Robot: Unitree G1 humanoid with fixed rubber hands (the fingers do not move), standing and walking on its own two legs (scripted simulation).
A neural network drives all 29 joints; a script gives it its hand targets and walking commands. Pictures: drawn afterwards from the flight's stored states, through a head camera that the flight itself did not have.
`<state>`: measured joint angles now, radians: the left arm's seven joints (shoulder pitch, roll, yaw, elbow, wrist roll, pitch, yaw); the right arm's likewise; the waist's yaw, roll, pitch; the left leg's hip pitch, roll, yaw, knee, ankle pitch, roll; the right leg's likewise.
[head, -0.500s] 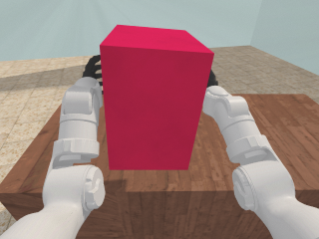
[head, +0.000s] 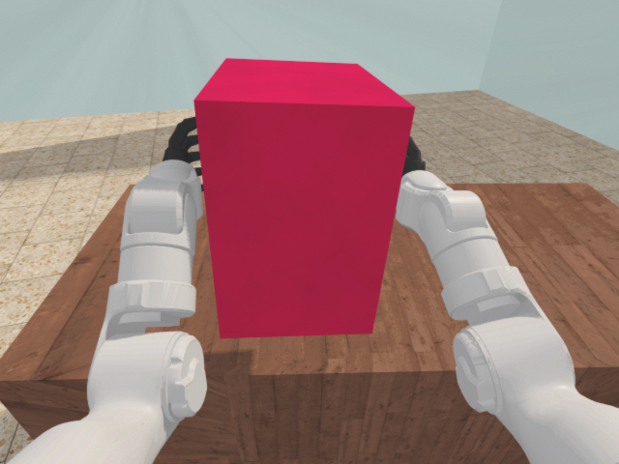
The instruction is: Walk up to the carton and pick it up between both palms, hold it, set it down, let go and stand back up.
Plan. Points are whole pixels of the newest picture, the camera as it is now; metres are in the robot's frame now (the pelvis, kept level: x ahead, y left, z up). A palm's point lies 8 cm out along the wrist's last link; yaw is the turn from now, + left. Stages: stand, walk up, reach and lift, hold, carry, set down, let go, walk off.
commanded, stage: hold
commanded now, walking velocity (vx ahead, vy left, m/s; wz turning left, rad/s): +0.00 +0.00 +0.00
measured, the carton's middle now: (295, 188) +0.41 +0.00 +0.22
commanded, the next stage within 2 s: none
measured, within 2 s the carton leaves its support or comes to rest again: neither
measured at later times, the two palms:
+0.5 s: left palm (177, 175) +0.37 +0.14 +0.27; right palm (407, 183) +0.37 -0.14 +0.25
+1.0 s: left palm (182, 173) +0.37 +0.14 +0.27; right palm (410, 188) +0.36 -0.15 +0.24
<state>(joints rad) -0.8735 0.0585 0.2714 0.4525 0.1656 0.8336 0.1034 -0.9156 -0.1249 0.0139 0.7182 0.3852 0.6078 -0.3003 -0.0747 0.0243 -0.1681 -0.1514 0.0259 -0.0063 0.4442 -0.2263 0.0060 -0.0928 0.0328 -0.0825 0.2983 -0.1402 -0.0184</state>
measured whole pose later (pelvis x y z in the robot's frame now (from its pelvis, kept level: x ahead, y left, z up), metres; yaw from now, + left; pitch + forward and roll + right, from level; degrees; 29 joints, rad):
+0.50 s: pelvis +0.00 -0.01 +0.00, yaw +1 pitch -4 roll -2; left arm -0.89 0.07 0.28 0.47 0.16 0.83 0.09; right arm -0.93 -0.11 0.01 0.74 0.37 0.61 -0.30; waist -0.07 0.01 -0.17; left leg -0.14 0.03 -0.02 0.43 -0.22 0.00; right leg -0.08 0.04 -0.09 0.29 -0.14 -0.02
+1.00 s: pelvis +0.00 +0.00 +0.00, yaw +0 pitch -3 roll -2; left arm -0.89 0.07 0.27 0.49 0.16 0.83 0.10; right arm -0.92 -0.13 0.03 0.74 0.38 0.60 -0.29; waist -0.07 0.03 -0.17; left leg -0.17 0.03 -0.01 0.44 -0.22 0.00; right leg -0.11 0.04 -0.08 0.30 -0.14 -0.02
